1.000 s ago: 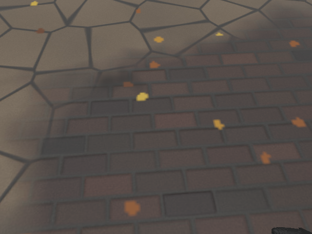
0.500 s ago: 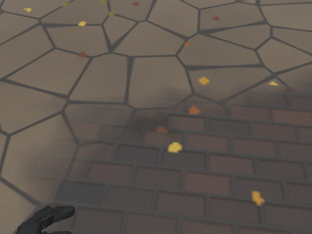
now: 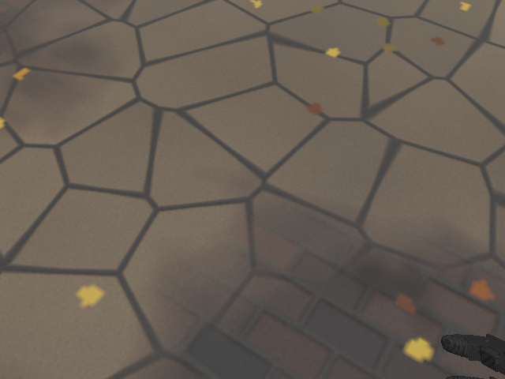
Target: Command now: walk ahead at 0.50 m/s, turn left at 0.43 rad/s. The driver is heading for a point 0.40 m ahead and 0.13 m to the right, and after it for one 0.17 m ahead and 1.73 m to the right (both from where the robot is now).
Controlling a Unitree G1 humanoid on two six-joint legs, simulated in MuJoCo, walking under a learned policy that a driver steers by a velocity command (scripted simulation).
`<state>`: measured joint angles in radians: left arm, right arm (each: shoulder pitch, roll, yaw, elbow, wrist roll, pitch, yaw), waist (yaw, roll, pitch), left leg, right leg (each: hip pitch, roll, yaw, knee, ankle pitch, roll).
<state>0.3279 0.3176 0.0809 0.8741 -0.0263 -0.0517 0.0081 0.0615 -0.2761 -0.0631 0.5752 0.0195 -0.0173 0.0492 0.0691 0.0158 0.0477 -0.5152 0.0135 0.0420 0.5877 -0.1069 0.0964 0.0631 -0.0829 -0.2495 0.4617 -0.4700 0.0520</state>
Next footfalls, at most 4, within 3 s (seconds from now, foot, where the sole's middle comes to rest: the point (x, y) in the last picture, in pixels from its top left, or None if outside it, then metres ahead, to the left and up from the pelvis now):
0.54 right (327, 369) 0.48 -0.13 -0.75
1.00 left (252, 318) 0.60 0.06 -0.75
1.44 right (372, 345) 0.55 -0.25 -0.75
1.90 left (396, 228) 0.92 -0.35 -0.75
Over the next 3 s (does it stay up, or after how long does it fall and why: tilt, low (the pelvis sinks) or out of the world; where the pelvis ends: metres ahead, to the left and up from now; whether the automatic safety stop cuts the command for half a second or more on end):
stays up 0.87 -0.58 0.01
